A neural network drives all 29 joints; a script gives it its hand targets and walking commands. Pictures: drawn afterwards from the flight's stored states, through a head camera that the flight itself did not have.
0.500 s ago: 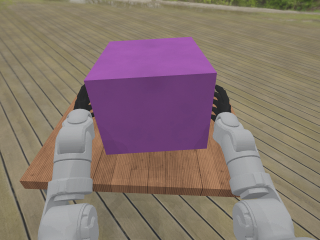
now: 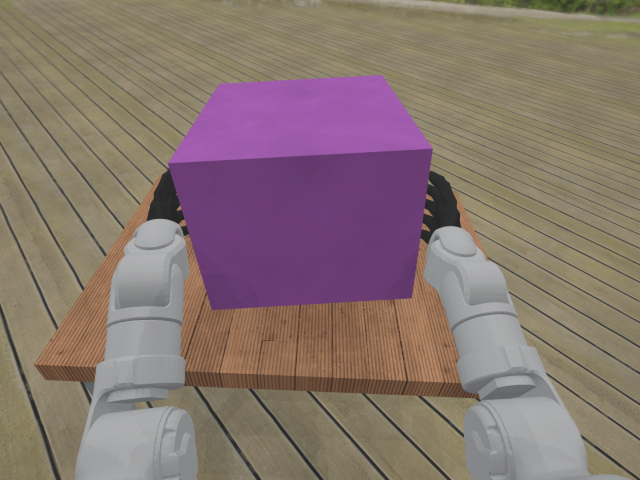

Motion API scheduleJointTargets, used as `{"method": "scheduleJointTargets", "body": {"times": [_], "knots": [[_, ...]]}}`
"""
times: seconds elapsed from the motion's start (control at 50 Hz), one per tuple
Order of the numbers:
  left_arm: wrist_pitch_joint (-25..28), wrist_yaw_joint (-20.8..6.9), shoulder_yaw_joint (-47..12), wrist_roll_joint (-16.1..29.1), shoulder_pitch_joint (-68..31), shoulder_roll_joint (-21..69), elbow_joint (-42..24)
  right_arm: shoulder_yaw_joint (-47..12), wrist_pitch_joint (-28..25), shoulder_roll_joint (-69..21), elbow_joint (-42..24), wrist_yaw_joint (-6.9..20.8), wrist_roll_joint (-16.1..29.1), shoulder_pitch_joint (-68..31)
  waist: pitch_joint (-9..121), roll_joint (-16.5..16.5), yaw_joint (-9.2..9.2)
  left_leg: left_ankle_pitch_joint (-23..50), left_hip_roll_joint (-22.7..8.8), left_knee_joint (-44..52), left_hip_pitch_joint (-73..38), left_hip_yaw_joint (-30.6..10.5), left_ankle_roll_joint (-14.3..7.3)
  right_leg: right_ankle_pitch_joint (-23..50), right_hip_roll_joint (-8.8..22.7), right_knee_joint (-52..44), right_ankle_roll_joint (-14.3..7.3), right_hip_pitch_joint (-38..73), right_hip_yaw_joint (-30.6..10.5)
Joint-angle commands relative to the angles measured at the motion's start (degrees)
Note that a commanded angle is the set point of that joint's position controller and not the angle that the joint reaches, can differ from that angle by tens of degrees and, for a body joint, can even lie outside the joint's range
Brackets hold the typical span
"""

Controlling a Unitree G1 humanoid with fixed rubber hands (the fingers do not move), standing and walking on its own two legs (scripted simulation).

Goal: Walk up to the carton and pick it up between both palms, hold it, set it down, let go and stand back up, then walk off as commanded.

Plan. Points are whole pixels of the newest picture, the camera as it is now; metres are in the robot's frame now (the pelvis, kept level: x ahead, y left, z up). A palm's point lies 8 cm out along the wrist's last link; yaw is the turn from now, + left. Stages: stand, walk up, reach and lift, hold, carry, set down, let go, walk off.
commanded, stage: hold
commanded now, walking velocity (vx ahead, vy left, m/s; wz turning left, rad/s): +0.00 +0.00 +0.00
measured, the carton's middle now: (306, 180) +0.47 +0.01 +0.19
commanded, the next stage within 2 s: none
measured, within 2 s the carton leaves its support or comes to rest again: neither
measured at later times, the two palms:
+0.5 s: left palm (162, 228) +0.35 +0.18 +0.19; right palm (450, 232) +0.35 -0.16 +0.19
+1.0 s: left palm (166, 228) +0.37 +0.18 +0.18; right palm (442, 233) +0.36 -0.16 +0.18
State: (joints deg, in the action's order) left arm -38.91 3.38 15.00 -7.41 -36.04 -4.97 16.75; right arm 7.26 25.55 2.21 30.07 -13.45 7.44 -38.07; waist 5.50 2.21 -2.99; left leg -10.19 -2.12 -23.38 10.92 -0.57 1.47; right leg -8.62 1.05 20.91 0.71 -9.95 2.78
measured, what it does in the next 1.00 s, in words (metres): stands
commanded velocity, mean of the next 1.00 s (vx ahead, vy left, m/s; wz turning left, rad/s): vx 0.00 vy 0.00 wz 0.00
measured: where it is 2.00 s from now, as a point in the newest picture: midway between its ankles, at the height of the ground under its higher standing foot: outside the picture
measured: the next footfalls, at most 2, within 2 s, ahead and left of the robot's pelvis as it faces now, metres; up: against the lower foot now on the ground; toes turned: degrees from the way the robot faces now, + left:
none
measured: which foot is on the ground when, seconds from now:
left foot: down 0.00-1.00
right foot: down 0.00-1.00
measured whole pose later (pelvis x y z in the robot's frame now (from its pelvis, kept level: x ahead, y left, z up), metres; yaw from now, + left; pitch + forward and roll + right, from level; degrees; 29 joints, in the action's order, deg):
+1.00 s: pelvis +0.00 +0.00 +0.00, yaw +0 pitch -3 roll -1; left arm -38.9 3.4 15.3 -7.5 -35.9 -4.8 16.8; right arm 7.3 24.9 2.1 30.5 -13.2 7.1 -38.1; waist 5.3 2.1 -3.0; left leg -10.2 -2.1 -23.3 10.7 -0.6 1.5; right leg -8.6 1.0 20.9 0.7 -9.7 2.7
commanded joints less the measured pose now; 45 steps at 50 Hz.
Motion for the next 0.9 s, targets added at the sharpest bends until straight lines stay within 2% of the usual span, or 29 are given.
{"method": "scheduleJointTargets", "body": {"times": [0.0, 0.06, 0.12, 0.22, 0.32, 0.5, 0.56, 0.74, 0.88], "knots": [[4.08, -11.21, -29.04, 7.22, -40.26, 38.21, -19.26, -26.86, -4.6, -30.49, -28.21, 10.12, 11.76, -50.38, 30.18, -5.64, -1.52, 21.38, 6.04, 1.53, -13.87, -1.08, 1.59, 17.23, -4.89, -4.11, 0.37, 17.4, -0.91], [3.57, -11.29, -29.27, 7.43, -39.69, 38.03, -20.49, -27.36, -3.85, -30.16, -29.47, 9.62, 12.51, -49.7, 30.9, -5.77, -1.8, 22.31, 6.12, 1.11, -13.98, -1.2, 1.83, 18.99, -4.98, -3.82, 0.54, 18.04, -1.09], [2.76, -11.56, -28.41, 6.68, -38.65, 37.5, -19.72, -27.0, -2.7, -29.55, -28.02, 9.4, 12.32, -48.47, 29.14, -5.64, -1.66, 21.07, 6.04, 1.6, -13.34, -1.29, 1.78, 17.95, -4.9, -4.04, 0.5, 17.92, -1.31], [1.81, -12.54, -25.58, 4.77, -38.35, 36.38, -16.61, -25.15, -1.79, -28.78, -24.76, 9.61, 11.19, -48.81, 25.45, -5.47, -1.39, 16.8, 5.91, 3.09, -11.89, -0.79, 1.39, 13.6, -4.57, -4.84, 0.45, 17.02, -1.19], [2.52, -12.69, -25.64, 5.43, -42.24, 37.22, -15.93, -23.95, -2.32, -30.06, -23.89, 10.34, 10.19, -51.89, 26.05, -5.66, -1.11, 13.78, 5.63, 3.88, -11.25, -0.79, 0.92, 9.54, -4.51, -5.12, 0.2, 15.25, -1.15], [3.48, -13.1, -22.48, 3.51, -44.98, 36.81, -8.0, -18.89, -3.63, -30.13, -16.43, 12.42, 5.69, -53.69, 20.17, -4.62, -0.41, 1.34, 5.04, 7.6, -6.81, -0.4, -0.69, -2.47, -3.86, -6.64, -0.31, 10.97, -0.59], [3.85, -13.24, -22.37, 3.34, -45.22, 37.03, -6.54, -17.88, -4.57, -30.02, -15.41, 12.85, 4.71, -54.28, 19.33, -4.39, -0.56, -0.94, 5.02, 8.31, -6.14, -0.23, -1.09, -4.2, -3.65, -6.74, -0.37, 10.29, -0.34], [5.5, -11.63, -26.77, 5.98, -46.31, 39.05, -10.06, -20.69, -6.99, -31.37, -19.63, 13.02, 6.45, -55.83, 24.59, -5.53, -1.12, 5.61, 5.09, 5.99, -9.63, -0.73, -0.21, 0.42, -4.08, -6.12, -0.66, 10.64, -0.14], [4.62, -11.52, -26.77, 5.81, -42.24, 37.92, -13.62, -23.61, -5.94, -30.56, -22.28, 11.64, 8.63, -52.12, 26.01, -5.1, -1.25, 13.5, 5.67, 3.98, -11.63, -0.75, 0.48, 8.41, -4.38, -5.46, -0.05, 14.47, -0.51]]}}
